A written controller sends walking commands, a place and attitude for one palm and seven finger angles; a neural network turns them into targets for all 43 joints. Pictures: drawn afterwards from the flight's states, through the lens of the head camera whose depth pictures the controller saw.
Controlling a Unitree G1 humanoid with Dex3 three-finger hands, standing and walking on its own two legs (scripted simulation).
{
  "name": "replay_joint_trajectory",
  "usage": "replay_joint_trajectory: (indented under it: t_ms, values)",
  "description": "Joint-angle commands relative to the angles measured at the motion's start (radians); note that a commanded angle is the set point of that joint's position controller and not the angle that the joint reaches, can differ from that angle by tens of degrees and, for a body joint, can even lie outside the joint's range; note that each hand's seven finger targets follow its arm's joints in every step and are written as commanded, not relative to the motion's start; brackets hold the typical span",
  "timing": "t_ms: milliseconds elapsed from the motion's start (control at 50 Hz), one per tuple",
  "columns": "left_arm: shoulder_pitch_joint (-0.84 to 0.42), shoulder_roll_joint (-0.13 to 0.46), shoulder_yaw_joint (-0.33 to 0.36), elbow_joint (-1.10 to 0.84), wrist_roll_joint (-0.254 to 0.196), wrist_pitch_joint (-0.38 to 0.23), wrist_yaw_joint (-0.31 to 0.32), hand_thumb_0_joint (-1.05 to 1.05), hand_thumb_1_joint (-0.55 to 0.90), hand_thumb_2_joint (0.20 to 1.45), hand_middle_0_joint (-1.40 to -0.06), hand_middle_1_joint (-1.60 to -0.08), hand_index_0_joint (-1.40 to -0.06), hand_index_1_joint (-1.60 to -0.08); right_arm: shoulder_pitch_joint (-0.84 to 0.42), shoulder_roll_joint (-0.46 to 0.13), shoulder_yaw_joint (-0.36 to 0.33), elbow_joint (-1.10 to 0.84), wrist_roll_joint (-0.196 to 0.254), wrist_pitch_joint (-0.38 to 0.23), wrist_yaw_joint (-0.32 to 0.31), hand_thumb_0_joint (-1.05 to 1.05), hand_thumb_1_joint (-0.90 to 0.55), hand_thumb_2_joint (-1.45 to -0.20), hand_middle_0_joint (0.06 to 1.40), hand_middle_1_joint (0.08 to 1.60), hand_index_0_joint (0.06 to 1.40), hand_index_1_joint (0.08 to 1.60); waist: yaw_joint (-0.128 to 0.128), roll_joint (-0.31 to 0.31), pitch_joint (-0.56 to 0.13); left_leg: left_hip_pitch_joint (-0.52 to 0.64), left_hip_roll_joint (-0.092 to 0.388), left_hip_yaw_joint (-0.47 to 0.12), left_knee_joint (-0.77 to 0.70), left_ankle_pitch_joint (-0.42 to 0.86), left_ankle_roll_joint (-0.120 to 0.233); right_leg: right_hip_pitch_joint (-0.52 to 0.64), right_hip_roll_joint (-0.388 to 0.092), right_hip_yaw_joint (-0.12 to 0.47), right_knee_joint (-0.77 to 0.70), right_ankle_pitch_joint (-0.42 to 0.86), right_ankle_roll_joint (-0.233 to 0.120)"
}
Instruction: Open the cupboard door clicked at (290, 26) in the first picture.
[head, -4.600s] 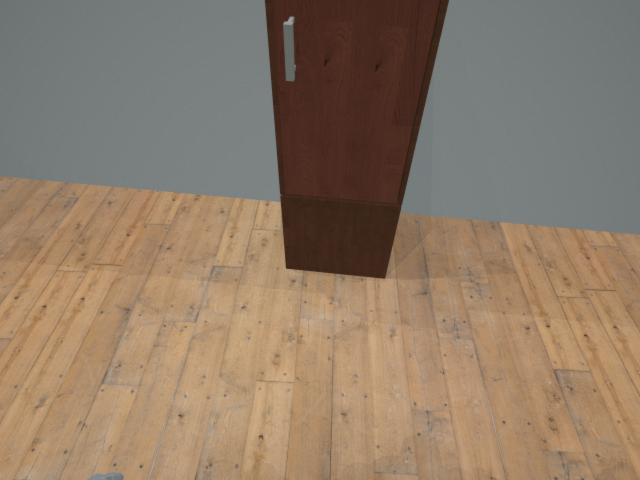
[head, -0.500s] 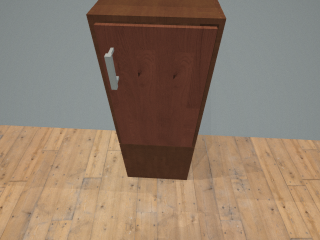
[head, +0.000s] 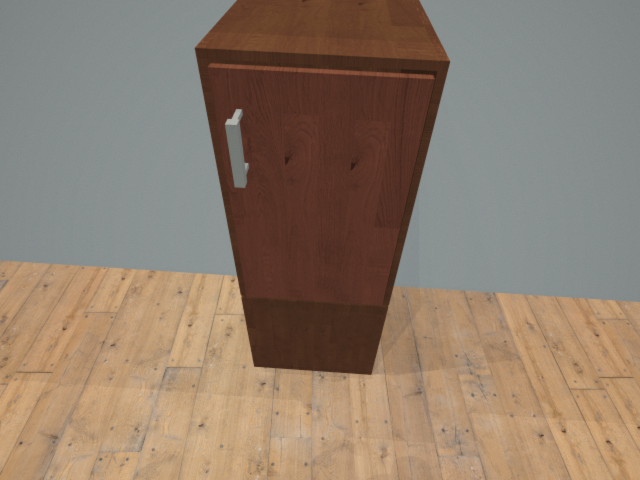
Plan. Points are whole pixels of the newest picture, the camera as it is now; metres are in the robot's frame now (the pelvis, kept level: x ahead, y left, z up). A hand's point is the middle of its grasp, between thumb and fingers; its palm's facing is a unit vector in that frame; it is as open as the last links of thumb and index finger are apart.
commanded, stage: shuffle to correct the standing spot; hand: left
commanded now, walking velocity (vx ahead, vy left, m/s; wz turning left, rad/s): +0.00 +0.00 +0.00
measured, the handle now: (239, 149) +0.61 +0.18 +0.12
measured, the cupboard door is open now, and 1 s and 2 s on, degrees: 0 0 0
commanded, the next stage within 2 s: come to a stop and stand still in 0.30 s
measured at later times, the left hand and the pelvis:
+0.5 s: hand out of the picture -0.01 +0.16 -0.18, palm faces +0.05 -0.99 -0.13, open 7.4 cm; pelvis +0.06 +0.01 -0.01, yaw -1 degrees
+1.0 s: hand out of the picture +0.08 +0.21 -0.17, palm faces +0.02 -0.96 -0.28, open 7.4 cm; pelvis +0.02 +0.00 -0.01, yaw -1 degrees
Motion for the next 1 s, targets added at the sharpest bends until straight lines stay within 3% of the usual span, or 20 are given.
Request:
replay_joint_trajectory:
  t_ms: [0, 80, 140, 260, 320, 360, 400, 420, 460, 500, 540, 640, 720, 760, 780, 800, 820, 840, 900, 980]
  values:
    - [-0.01, 0.152, 0.03, -0.049, -0.001, -0.02, 0.004, 0.0, 0.9, 0.9, -0.2, -0.3, -0.2, -0.3, -0.016, -0.161, -0.034, -0.049, 0.005, -0.019, -0.009, 0.0, -0.9, -0.9, 0.2, 0.3, 0.2, 0.3, 0.003, 0.006, 0.069, -0.13, 0.104, -0.129, -0.165, -0.12, 0.012, 0.04, -0.085, 0.116, -0.125, -0.153, -0.019]
    - [0.056, 0.057, 0.009, -0.008, -0.001, -0.005, 0.008, 0.0, 0.9, 0.9, -0.2, -0.3, -0.2, -0.3, 0.049, -0.064, -0.01, -0.004, -0.001, 0.0, -0.007, 0.0, -0.9, -0.9, 0.2, 0.3, 0.2, 0.3, 0.001, -0.01, 0.048, -0.128, 0.094, -0.117, -0.172, -0.234, 0.0, 0.044, -0.077, 0.106, -0.134, -0.267, 0.001]
    - [0.095, 0.048, 0.014, 0.0, 0.004, 0.003, 0.005, 0.0, 0.9, 0.9, -0.2, -0.3, -0.2, -0.3, 0.064, -0.063, -0.012, 0.006, -0.004, 0.01, -0.01, 0.0, -0.9, -0.9, 0.2, 0.3, 0.2, 0.3, 0.007, -0.015, 0.113, -0.18, 0.089, -0.112, -0.16, -0.324, 0.008, 0.001, -0.067, 0.111, -0.125, -0.355, -0.005]
    - [0.166, 0.001, 0.018, 0.023, 0.003, -0.007, 0.001, 0.0, 0.9, 0.9, -0.2, -0.3, -0.2, -0.3, 0.116, -0.029, -0.013, 0.036, 0.003, -0.004, -0.018, 0.0, -0.9, -0.9, 0.2, 0.3, 0.2, 0.3, 0.003, 0.021, 0.132, -0.173, 0.1, -0.119, -0.142, -0.32, 0.027, -0.013, -0.057, 0.101, -0.071, -0.318, -0.031]
    - [0.191, -0.04, 0.017, 0.034, 0.005, -0.012, 0.0, 0.0, 0.9, 0.9, -0.2, -0.3, -0.2, -0.3, 0.147, -0.022, -0.021, 0.053, 0.009, -0.013, -0.024, 0.0, -0.9, -0.9, 0.2, 0.3, 0.2, 0.3, 0.0, 0.1, 0.158, -0.157, 0.145, -0.167, -0.194, -0.346, 0.05, -0.03, -0.022, 0.039, 0.014, -0.229, -0.029]
    - [0.218, -0.067, 0.015, 0.045, 0.007, -0.016, -0.002, 0.0, 0.9, 0.9, -0.2, -0.3, -0.2, -0.3, 0.16, -0.017, -0.028, 0.058, 0.011, -0.018, -0.029, 0.0, -0.9, -0.9, 0.2, 0.3, 0.2, 0.3, 0.004, 0.094, 0.174, -0.159, 0.167, -0.183, -0.202, -0.337, 0.065, -0.023, -0.011, 0.017, 0.046, -0.177, -0.029]
    - [0.229, -0.089, 0.015, 0.051, 0.007, -0.019, 0.001, 0.0, 0.9, 0.9, -0.2, -0.3, -0.2, -0.3, 0.176, -0.005, -0.031, 0.065, 0.014, -0.024, -0.034, 0.0, -0.9, -0.9, 0.2, 0.3, 0.2, 0.3, 0.005, 0.074, 0.176, -0.144, 0.171, -0.174, -0.182, -0.239, 0.068, -0.017, -0.01, 0.013, 0.06, -0.119, -0.029]
    - [0.245, -0.101, 0.014, 0.059, 0.006, -0.021, 0.006, 0.0, 0.9, 0.9, -0.2, -0.3, -0.2, -0.3, 0.181, 0.013, -0.026, 0.069, 0.016, -0.028, -0.039, 0.0, -0.9, -0.9, 0.2, 0.3, 0.2, 0.3, 0.009, 0.061, 0.162, -0.129, 0.161, -0.152, -0.145, -0.099, 0.064, 0.005, -0.019, 0.023, 0.051, -0.045, -0.028]
    - [0.284, -0.109, 0.014, 0.087, 0.0, -0.025, 0.02, 0.0, 0.9, 0.9, -0.2, -0.3, -0.2, -0.3, 0.192, 0.05, -0.019, 0.084, 0.02, -0.033, -0.05, 0.0, -0.9, -0.9, 0.2, 0.3, 0.2, 0.3, 0.01, -0.004, 0.099, -0.078, 0.122, -0.069, -0.031, 0.212, 0.036, 0.074, -0.052, 0.057, 0.039, 0.17, -0.03]
    - [0.301, -0.105, 0.011, 0.101, -0.007, -0.026, 0.033, 0.0, 0.9, 0.9, -0.2, -0.3, -0.2, -0.3, 0.2, 0.081, -0.012, 0.097, 0.023, -0.032, -0.06, 0.0, -0.9, -0.9, 0.2, 0.3, 0.2, 0.3, 0.001, -0.028, 0.066, -0.034, 0.106, -0.038, 0.011, 0.399, 0.007, 0.107, -0.082, 0.073, 0.039, 0.46, -0.028]
    - [0.292, -0.095, 0.011, 0.097, -0.01, -0.026, 0.043, 0.0, 0.9, 0.9, -0.2, -0.3, -0.2, -0.3, 0.207, 0.085, -0.016, 0.105, 0.028, -0.026, -0.066, 0.0, -0.9, -0.9, 0.2, 0.3, 0.2, 0.3, -0.006, -0.026, 0.019, 0.001, 0.108, -0.038, 0.006, 0.464, -0.006, 0.142, -0.093, 0.07, 0.052, 0.588, -0.023]
    - [0.255, -0.064, 0.039, 0.038, -0.003, -0.006, 0.053, 0.0, 0.9, 0.9, -0.2, -0.3, -0.2, -0.3, 0.173, 0.074, -0.047, 0.068, 0.025, -0.003, -0.067, 0.0, -0.9, -0.9, 0.2, 0.3, 0.2, 0.3, -0.001, -0.006, -0.022, 0.004, 0.106, -0.018, 0.08, 0.505, -0.006, 0.125, -0.112, 0.085, 0.11, 0.629, -0.031]
    - [0.192, -0.05, 0.04, 0.017, -0.001, 0.005, 0.05, 0.0, 0.9, 0.9, -0.2, -0.3, -0.2, -0.3, 0.137, 0.089, -0.047, 0.05, 0.022, 0.013, -0.055, 0.0, -0.9, -0.9, 0.2, 0.3, 0.2, 0.3, -0.005, -0.051, 0.0, -0.03, 0.084, -0.016, 0.099, 0.274, -0.014, 0.078, -0.154, 0.122, 0.07, 0.498, -0.071]
    - [0.15, -0.054, 0.038, 0.003, -0.002, 0.008, 0.046, 0.0, 0.9, 0.9, -0.2, -0.3, -0.2, -0.3, 0.123, 0.082, -0.044, 0.038, 0.018, 0.014, -0.05, 0.0, -0.9, -0.9, 0.2, 0.3, 0.2, 0.3, -0.013, -0.038, 0.014, -0.019, 0.098, -0.04, 0.053, 0.255, -0.008, 0.032, -0.127, 0.116, 0.058, 0.334, -0.064]
    - [0.112, 0.107, 0.024, -0.077, 0.009, -0.002, 0.04, 0.0, 0.9, 0.9, -0.2, -0.3, -0.2, -0.3, 0.071, -0.052, -0.042, -0.066, 0.005, 0.004, -0.035, 0.0, -0.9, -0.9, 0.2, 0.3, 0.2, 0.3, -0.033, -0.077, 0.113, -0.071, 0.07, -0.088, -0.014, 0.262, -0.01, 0.01, -0.053, 0.09, 0.084, 0.248, -0.039]
    - [0.128, 0.016, 0.039, -0.1, 0.002, 0.003, 0.042, 0.0, 0.9, 0.9, -0.2, -0.3, -0.2, -0.3, 0.077, -0.045, -0.058, -0.095, -0.001, -0.023, -0.039, 0.0, -0.9, -0.9, 0.2, 0.3, 0.2, 0.3, -0.01, 0.042, -0.063, -0.028, 0.123, -0.112, 0.031, 0.352, 0.018, 0.022, -0.055, 0.067, 0.163, 0.099, -0.034]
    - [0.13, -0.007, 0.027, -0.112, 0.0, 0.008, 0.039, 0.0, 0.9, 0.9, -0.2, -0.3, -0.2, -0.3, 0.067, -0.024, -0.058, -0.102, -0.002, -0.023, -0.045, 0.0, -0.9, -0.9, 0.2, 0.3, 0.2, 0.3, -0.011, 0.136, -0.115, 0.015, 0.147, -0.134, 0.034, 0.437, 0.033, -0.007, -0.032, 0.052, 0.173, 0.053, -0.035]
    - [0.135, -0.022, 0.026, -0.121, 0.001, 0.013, 0.036, 0.0, 0.9, 0.9, -0.2, -0.3, -0.2, -0.3, 0.066, -0.025, -0.061, -0.117, -0.002, -0.018, -0.05, 0.0, -0.9, -0.9, 0.2, 0.3, 0.2, 0.3, -0.008, 0.171, -0.09, 0.002, 0.163, -0.149, 0.021, 0.409, 0.047, -0.039, -0.014, 0.038, 0.165, -0.037, -0.033]
    - [0.134, -0.008, 0.03, -0.135, 0.008, 0.022, 0.02, 0.0, 0.9, 0.9, -0.2, -0.3, -0.2, -0.3, 0.04, -0.043, -0.063, -0.16, -0.003, -0.005, -0.046, 0.0, -0.9, -0.9, 0.2, 0.3, 0.2, 0.3, 0.006, 0.075, 0.047, -0.17, 0.153, -0.139, -0.013, 0.098, 0.058, -0.031, -0.009, 0.039, 0.113, -0.071, -0.033]
    - [0.072, 0.07, 0.042, -0.165, 0.006, 0.007, 0.011, 0.0, 0.9, 0.9, -0.2, -0.3, -0.2, -0.3, 0.029, -0.066, -0.061, -0.184, -0.004, -0.005, -0.029, 0.0, -0.9, -0.9, 0.2, 0.3, 0.2, 0.3, -0.005, 0.027, 0.086, -0.217, 0.089, -0.108, -0.023, -0.139, 0.04, -0.056, -0.045, 0.128, 0.034, -0.155, -0.053]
